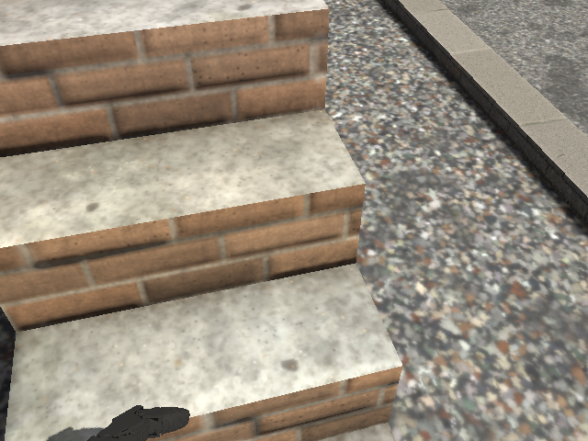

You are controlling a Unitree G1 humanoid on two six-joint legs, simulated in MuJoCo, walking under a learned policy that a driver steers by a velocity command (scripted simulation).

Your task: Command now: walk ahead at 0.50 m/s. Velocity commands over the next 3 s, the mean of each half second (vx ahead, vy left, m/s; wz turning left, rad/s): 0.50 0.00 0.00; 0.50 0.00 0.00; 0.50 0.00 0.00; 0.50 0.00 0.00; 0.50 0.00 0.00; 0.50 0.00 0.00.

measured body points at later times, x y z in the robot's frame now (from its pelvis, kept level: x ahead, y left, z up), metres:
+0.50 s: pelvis +0.11 +0.03 +0.02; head +0.09 +0.01 +0.47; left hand +0.11 +0.23 -0.12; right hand +0.32 -0.14 -0.06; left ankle +0.18 +0.18 -0.29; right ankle +0.07 -0.07 -0.72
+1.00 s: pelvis +0.19 +0.10 +0.17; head +0.15 +0.11 +0.62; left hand +0.38 +0.31 +0.10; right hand +0.27 -0.11 +0.04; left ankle +0.30 +0.18 -0.51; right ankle +0.18 -0.03 -0.35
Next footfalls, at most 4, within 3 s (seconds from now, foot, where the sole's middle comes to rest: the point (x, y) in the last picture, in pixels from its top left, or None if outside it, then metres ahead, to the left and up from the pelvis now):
0.20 right None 0.11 -0.07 -0.76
0.70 left None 0.34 0.19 -0.54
1.22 right None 0.17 -0.06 -0.57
1.40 left None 0.22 0.13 -0.55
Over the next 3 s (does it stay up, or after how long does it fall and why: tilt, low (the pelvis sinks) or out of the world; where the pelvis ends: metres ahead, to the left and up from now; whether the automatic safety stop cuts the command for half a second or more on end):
stays up -0.43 0.08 -0.25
